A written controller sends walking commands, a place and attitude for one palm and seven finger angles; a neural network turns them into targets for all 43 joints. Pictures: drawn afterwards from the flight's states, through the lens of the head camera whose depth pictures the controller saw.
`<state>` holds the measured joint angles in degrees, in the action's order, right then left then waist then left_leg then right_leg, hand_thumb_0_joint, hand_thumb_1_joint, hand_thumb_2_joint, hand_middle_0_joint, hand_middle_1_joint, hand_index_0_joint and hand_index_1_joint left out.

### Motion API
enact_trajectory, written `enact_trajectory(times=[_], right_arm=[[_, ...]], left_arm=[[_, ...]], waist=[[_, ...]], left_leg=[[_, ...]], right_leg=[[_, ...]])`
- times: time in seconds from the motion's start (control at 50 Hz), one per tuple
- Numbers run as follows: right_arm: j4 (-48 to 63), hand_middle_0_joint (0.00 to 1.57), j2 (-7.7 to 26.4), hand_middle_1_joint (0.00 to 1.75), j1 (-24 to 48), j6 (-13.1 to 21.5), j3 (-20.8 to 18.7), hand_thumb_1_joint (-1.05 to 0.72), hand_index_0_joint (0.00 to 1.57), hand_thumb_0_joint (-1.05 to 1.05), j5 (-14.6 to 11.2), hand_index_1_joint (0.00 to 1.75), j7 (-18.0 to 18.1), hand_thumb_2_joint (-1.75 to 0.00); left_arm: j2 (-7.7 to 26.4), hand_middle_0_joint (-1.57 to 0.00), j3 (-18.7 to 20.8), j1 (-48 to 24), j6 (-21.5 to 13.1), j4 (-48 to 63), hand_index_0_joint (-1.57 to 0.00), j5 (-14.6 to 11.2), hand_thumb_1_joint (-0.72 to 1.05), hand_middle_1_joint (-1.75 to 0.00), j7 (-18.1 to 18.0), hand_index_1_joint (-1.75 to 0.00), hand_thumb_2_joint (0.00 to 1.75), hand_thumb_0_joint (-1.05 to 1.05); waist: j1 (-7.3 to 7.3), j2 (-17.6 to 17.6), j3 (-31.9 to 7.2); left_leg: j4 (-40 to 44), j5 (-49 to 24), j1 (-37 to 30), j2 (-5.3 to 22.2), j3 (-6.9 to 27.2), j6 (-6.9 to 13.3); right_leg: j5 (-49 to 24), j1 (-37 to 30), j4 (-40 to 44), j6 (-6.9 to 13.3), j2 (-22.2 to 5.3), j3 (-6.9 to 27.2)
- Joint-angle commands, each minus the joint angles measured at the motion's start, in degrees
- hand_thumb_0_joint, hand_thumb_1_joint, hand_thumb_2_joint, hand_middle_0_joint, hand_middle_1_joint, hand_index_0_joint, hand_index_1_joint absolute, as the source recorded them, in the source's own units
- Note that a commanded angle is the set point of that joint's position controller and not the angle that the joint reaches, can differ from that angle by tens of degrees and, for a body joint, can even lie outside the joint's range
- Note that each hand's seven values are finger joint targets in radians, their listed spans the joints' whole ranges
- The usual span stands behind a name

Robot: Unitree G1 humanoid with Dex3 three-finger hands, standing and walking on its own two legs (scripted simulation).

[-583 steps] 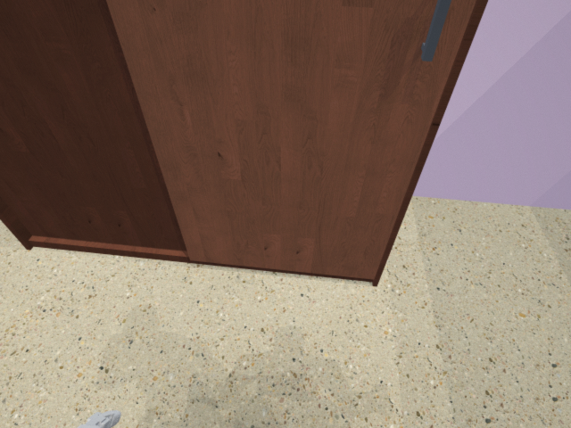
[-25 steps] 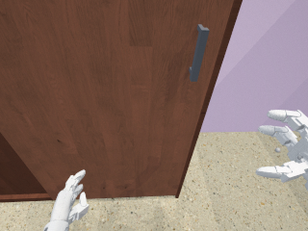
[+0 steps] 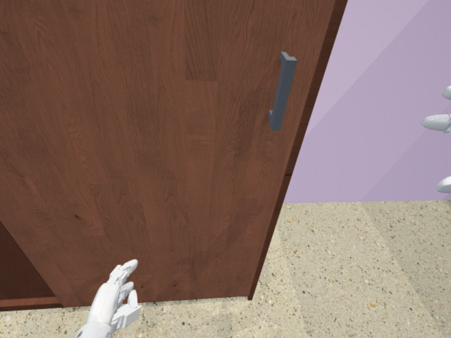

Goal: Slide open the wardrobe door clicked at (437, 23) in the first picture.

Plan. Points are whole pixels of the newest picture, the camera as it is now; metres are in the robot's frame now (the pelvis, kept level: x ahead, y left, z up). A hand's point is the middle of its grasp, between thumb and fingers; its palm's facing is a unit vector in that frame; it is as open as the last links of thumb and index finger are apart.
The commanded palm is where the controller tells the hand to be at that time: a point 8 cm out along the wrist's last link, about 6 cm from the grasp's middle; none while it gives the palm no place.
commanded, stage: raise the hand with hooked fingers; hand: right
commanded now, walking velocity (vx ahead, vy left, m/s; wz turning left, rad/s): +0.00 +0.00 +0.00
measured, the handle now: (279, 91) +0.50 -0.10 +0.25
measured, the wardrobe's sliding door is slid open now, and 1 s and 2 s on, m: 0.00 0.00 0.00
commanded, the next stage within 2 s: move the hooked fingers beside the handle in 0.42 s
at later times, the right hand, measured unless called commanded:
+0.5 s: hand (426, 165) +0.28 -0.28 +0.25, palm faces +0.05 +0.99 -0.14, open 14.0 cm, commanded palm +0.23 -0.32 +0.27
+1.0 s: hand (389, 134) +0.33 -0.24 +0.27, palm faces -0.01 +1.00 -0.06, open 14.0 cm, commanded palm +0.30 -0.28 +0.27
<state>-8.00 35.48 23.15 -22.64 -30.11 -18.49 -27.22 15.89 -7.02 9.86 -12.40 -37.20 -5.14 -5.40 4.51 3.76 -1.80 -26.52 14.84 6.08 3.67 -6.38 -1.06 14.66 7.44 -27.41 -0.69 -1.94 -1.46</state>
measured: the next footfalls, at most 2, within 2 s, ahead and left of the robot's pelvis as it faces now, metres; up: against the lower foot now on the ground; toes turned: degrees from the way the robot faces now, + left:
none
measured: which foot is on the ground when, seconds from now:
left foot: down 0.00-1.00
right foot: down 0.00-1.00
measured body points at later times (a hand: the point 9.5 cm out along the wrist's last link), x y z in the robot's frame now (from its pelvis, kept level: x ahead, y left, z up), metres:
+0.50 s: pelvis -0.01 +0.00 +0.00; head -0.04 +0.03 +0.45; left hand +0.21 +0.21 -0.06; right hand +0.28 -0.33 +0.26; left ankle +0.00 +0.13 -0.74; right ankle +0.01 -0.13 -0.74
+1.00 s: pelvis +0.00 +0.00 +0.00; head -0.03 +0.02 +0.45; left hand +0.20 +0.22 -0.06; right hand +0.33 -0.29 +0.27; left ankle +0.00 +0.13 -0.74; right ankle +0.01 -0.13 -0.74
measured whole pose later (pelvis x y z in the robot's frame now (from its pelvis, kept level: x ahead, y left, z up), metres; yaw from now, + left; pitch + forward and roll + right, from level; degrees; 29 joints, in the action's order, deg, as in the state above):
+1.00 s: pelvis +0.00 +0.00 +0.00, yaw +1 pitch -4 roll +0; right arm -10.0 28.4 27.0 -21.9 -23.8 -16.7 -22.9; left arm 15.4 -6.4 9.8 -11.9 -37.3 -4.9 -5.8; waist 2.6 2.9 -2.0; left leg -28.2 15.7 8.4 3.7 -5.5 -0.9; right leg 15.1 8.7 -27.8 -0.9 -2.0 -2.1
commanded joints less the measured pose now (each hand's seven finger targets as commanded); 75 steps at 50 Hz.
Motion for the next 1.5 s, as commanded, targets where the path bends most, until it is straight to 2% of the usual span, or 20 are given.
enact_trajectory(times=[0.0,0.02,0.1,0.18,0.22,0.32,0.4,0.5,0.56,0.62,0.66,0.72,0.78,0.84,0.92,1.0,1.14,1.28,1.42,1.48], right_arm=[[2.45,0.3,8.25,1.2,13.28,-2.11,3.64,0.5,0.3,0.0,0.89,1.2,-1.83,-0.3],[3.5,0.3,7.42,1.2,12.26,-2.2,4.24,0.5,0.3,0.0,0.57,1.2,-2.41,-0.3],[22.01,0.3,17.68,1.2,16.54,2.69,-6.46,0.5,0.3,0.0,-2.03,1.2,-2.73,-0.3],[26.97,0.3,20.73,1.2,13.83,7.63,-13.56,0.5,0.3,0.0,-3.49,1.2,1.9,-0.3],[21.39,0.3,19.14,1.2,13.04,6.2,-12.85,0.5,0.3,0.0,-2.79,1.2,3.59,-0.3],[6.81,0.3,7.99,1.2,18.66,-1.35,2.78,0.5,0.3,0.0,1.26,1.2,2.74,-0.3],[12.45,0.3,9.39,1.2,20.27,-1.02,4.48,0.5,0.3,0.0,2.31,1.2,0.46,-0.3],[23.74,0.3,19.95,1.2,14.66,5.01,-10.86,0.5,0.3,0.0,-3.01,1.2,-1.54,-0.3],[16.76,0.3,16.62,1.2,13.58,4.61,-9.7,0.5,0.3,0.0,-3.31,1.2,0.76,-0.3],[7.38,0.3,10.54,1.2,16.06,0.54,-2.69,0.5,0.3,0.0,-1.45,1.2,2.41,-0.3],[5.96,0.3,8.82,1.2,20.0,-2.18,2.33,0.5,0.3,0.0,0.72,1.2,2.46,-0.3],[8.4,0.3,6.62,1.2,23.12,-2.46,7.39,0.5,0.3,0.0,2.53,1.2,1.77,-0.3],[16.14,0.3,10.38,1.2,29.84,2.31,3.9,0.5,0.3,0.0,1.55,1.2,1.34,-0.3],[16.17,0.3,13.32,1.2,29.86,6.73,-1.23,0.5,0.3,0.0,-0.39,1.2,2.45,-0.3],[4.96,0.3,13.07,1.2,24.44,4.5,-2.77,0.5,0.3,0.0,1.2,1.2,5.53,-0.3],[0.77,0.3,8.82,1.2,22.33,-1.08,2.18,0.5,0.3,0.0,3.42,1.2,6.83,-0.3],[13.18,0.3,9.88,1.2,30.29,4.07,1.45,0.5,0.3,0.0,1.75,1.2,5.67,-0.3],[7.12,0.3,4.3,1.2,33.45,3.04,6.62,0.5,0.3,0.0,3.65,1.2,8.96,-0.3],[4.05,0.3,3.31,1.2,31.47,0.72,6.77,0.5,0.3,0.0,3.47,1.2,9.64,-0.3],[7.05,0.3,5.28,1.2,32.99,2.08,4.29,0.5,0.3,0.0,3.34,1.2,10.38,-0.3]], left_arm=[[7.79,-0.2,3.6,-10.01,-2.09,11.08,-0.2,-1.07,0.9,-0.3,0.54,-0.3,0.9,0.0],[7.55,-0.2,3.48,-10.42,-1.87,11.75,-0.2,-1.15,0.9,-0.3,0.78,-0.3,0.9,0.0],[7.14,-0.2,3.38,-11.73,-2.19,14.98,-0.2,-0.18,0.9,-0.3,0.66,-0.3,0.9,0.0],[6.11,-0.2,2.88,-11.13,-3.06,14.27,-0.2,0.87,0.9,-0.3,0.28,-0.3,0.9,0.0],[6.47,-0.2,3.21,-10.66,-3.06,12.19,-0.2,0.8,0.9,-0.3,0.17,-0.3,0.9,0.0],[7.12,-0.2,3.39,-9.81,-3.07,9.59,-0.2,-0.7,0.9,-0.3,-0.47,-0.3,0.9,0.0],[7.37,-0.2,3.49,-10.25,-3.16,11.58,-0.2,-0.87,0.9,-0.3,-0.64,-0.3,0.9,0.0],[6.6,-0.2,3.04,-11.56,-2.9,13.81,-0.2,0.48,0.9,-0.3,-0.33,-0.3,0.9,0.0],[6.32,-0.2,2.84,-10.88,-2.83,11.68,-0.2,0.61,0.9,-0.3,0.11,-0.3,0.9,0.0],[6.87,-0.2,3.22,-10.67,-2.86,9.75,-0.2,-0.12,0.9,-0.3,0.16,-0.3,0.9,0.0],[7.2,-0.2,3.28,-10.48,-2.86,9.43,-0.2,-0.64,0.9,-0.3,-0.06,-0.3,0.9,0.0],[6.95,-0.2,3.4,-10.3,-2.95,10.34,-0.2,-0.9,0.9,-0.3,-0.32,-0.3,0.9,0.0],[6.65,-0.2,3.3,-10.58,-3.27,11.51,-0.2,-0.22,0.9,-0.3,-0.93,-0.3,0.9,0.0],[6.43,-0.2,2.94,-10.42,-3.36,10.74,-0.2,0.47,0.9,-0.3,-1.26,-0.3,0.9,0.0],[6.8,-0.2,3.61,-9.27,-2.81,8.73,-0.2,0.55,0.9,-0.3,-0.87,-0.3,0.9,0.0],[6.97,-0.2,3.92,-9.44,-1.73,9.47,-0.2,-0.07,0.9,-0.3,-0.1,-0.3,0.9,0.0],[6.72,-0.2,4.33,-9.18,-1.73,11.45,-0.2,0.38,0.9,-0.3,-0.51,-0.3,0.9,0.0],[6.36,-0.2,4.36,-8.57,-1.84,8.63,-0.2,0.19,0.9,-0.3,-1.17,-0.3,0.9,0.0],[6.69,-0.2,4.8,-8.35,-0.64,8.69,-0.2,0.49,0.9,-0.3,-0.79,-0.3,0.9,0.0],[6.43,-0.2,4.86,-8.65,-0.33,9.41,-0.2,0.68,0.9,-0.3,-0.68,-0.3,0.9,0.0]], waist=[[-0.78,-0.77,-3.17],[-0.77,-2.58,-4.04],[0.95,-0.46,-17.45],[1.73,2.88,-16.17],[1.6,3.75,-10.11],[-1.88,2.8,2.2],[-1.68,1.1,-6.75],[1.25,-1.12,-19.31],[0.65,-0.67,-11.22],[-0.53,0.04,-0.93],[-1.64,3.32,0.57],[-2.74,-0.49,-3.23],[-2.31,0.51,-13.47],[-1.54,0.36,-17.37],[-0.17,0.29,-11.48],[-0.69,-1.19,-6.52],[-1.63,-2.47,-17.82],[-2.4,3.11,-11.19],[-2.16,-6.41,-13.34],[-1.6,-4.14,-16.61]], left_leg=[[3.96,-7.97,5.94,-1.88,2.22,2.29],[3.75,-8.93,5.08,-1.91,2.27,2.41],[2.16,-11.14,-0.13,-2.43,2.25,2.91],[2.56,-11.17,-1.11,-2.98,1.57,3.22],[3.88,-9.74,0.81,-2.91,1.82,3.2],[6.0,-3.48,8.23,-1.96,3.03,2.37],[3.79,-4.31,5.84,-1.98,2.76,2.39],[1.92,-14.92,-2.74,-2.5,2.07,2.78],[3.17,-12.27,1.23,-2.65,1.77,2.53],[4.61,-6.31,6.95,-2.2,2.16,2.41],[4.85,-4.39,8.65,-1.62,2.71,2.19],[4.15,-5.25,8.08,-1.66,3.0,2.07],[2.87,-7.44,4.58,-1.89,3.04,2.42],[2.49,-9.9,1.75,-2.18,2.95,2.62],[2.66,-10.64,2.33,-1.78,2.25,2.78],[2.21,-11.57,4.46,-1.13,2.32,2.48],[0.82,-18.17,0.81,-1.54,3.17,2.4],[1.39,-14.62,4.18,-1.29,2.76,2.71],[0.76,-19.21,1.98,-1.28,2.69,2.3],[0.01,-21.13,0.54,-1.14,2.99,2.46]], right_leg=[[-6.4,-0.8,4.63,1.9,1.76,3.29],[-7.19,-0.96,4.16,1.96,1.69,3.24],[-10.79,-6.95,3.15,2.4,2.63,3.71],[-11.9,-6.4,3.96,2.18,2.06,3.08],[-10.3,-3.72,4.2,2.12,1.74,2.3],[-3.07,-0.16,5.37,1.95,1.19,2.61],[-3.58,-3.54,4.44,2.34,1.8,3.58],[-13.25,-7.66,2.44,2.76,2.55,3.38],[-10.57,-4.12,3.36,2.34,1.78,2.78],[-5.59,-0.37,4.54,1.95,1.26,2.86],[-3.63,-0.26,4.96,1.98,1.39,2.85],[-4.51,-1.88,3.75,2.39,1.33,3.25],[-7.04,-6.87,2.75,2.55,2.05,3.97],[-9.29,-7.82,2.49,2.32,2.04,3.93],[-9.95,-3.11,3.61,2.03,1.51,3.17],[-9.83,0.1,4.03,2.12,1.19,2.85],[-15.16,-6.59,1.46,2.8,1.46,2.42],[-12.94,-4.9,2.88,2.04,1.29,2.36],[-15.51,-3.98,1.93,2.66,1.13,2.25],[-17.3,-5.33,1.66,2.57,1.36,1.97]])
